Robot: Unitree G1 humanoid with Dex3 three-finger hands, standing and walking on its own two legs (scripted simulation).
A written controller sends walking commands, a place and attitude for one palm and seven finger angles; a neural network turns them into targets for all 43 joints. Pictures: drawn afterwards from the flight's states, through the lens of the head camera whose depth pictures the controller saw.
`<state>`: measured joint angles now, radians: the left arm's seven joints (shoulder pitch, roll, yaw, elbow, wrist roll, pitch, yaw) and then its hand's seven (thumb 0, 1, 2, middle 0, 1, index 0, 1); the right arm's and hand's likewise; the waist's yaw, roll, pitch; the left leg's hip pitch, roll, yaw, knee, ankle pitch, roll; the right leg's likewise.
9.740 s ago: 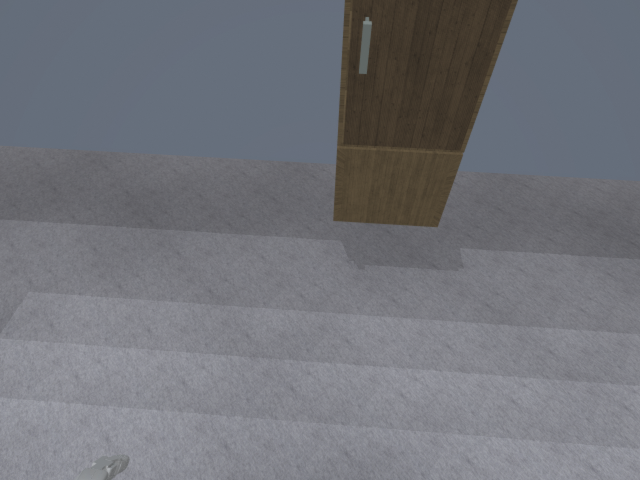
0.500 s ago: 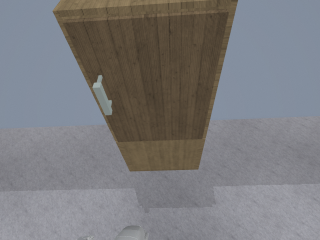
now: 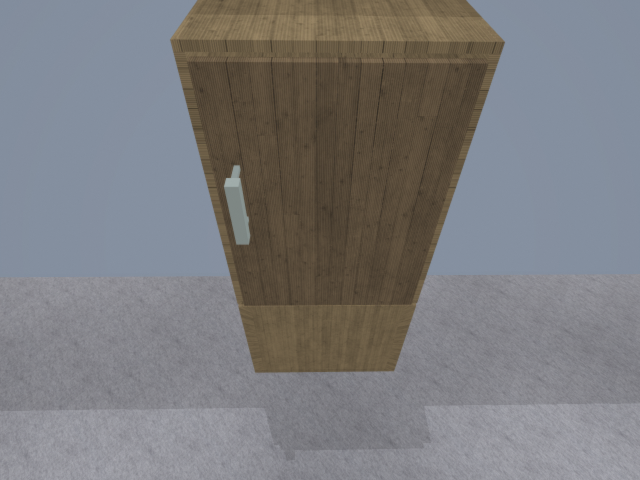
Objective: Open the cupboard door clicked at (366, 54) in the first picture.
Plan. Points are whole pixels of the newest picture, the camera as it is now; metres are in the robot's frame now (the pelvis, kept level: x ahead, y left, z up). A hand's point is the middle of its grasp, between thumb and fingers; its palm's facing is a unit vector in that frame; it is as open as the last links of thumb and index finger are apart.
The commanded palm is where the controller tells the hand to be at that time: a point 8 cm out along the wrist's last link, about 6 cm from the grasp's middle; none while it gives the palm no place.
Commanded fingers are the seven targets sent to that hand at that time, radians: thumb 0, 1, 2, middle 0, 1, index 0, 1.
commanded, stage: look again from close up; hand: left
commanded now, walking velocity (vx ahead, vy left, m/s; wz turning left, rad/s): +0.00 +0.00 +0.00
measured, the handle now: (239, 205) +0.54 +0.19 +0.02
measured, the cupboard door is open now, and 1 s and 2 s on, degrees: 0 0 0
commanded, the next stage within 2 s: raise the hand with hooked fingers in 0.60 s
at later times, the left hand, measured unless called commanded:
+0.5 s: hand out of the picture +0.13 +0.23 -0.13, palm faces -0.02 -0.93 -0.36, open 7.4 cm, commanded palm none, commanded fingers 0.00 0.90 0.90 -0.20 -0.30 -0.20 -0.30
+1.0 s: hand (153, 411) +0.20 +0.23 -0.03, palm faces +0.17 -0.98 -0.09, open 8.0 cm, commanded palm +0.16 +0.28 -0.04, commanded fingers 0.00 0.53 0.74 -0.23 -0.54 -0.23 -0.54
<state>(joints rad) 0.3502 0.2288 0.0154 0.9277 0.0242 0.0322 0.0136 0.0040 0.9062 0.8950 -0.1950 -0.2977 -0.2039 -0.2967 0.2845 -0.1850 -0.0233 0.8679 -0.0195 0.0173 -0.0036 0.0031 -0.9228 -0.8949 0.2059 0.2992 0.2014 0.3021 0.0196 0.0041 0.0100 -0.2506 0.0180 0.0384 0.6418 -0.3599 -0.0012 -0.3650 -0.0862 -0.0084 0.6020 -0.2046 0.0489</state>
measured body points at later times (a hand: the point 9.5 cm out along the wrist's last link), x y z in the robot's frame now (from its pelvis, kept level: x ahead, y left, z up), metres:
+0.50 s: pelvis +0.01 -0.02 +0.01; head +0.01 -0.02 +0.46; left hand +0.13 +0.28 -0.10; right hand +0.07 -0.32 -0.12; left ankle -0.01 +0.12 -0.72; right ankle +0.07 -0.16 -0.72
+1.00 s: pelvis +0.01 -0.03 -0.06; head +0.07 -0.02 +0.38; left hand +0.19 +0.28 -0.02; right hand +0.22 -0.27 -0.13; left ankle -0.01 +0.12 -0.72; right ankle +0.07 -0.16 -0.72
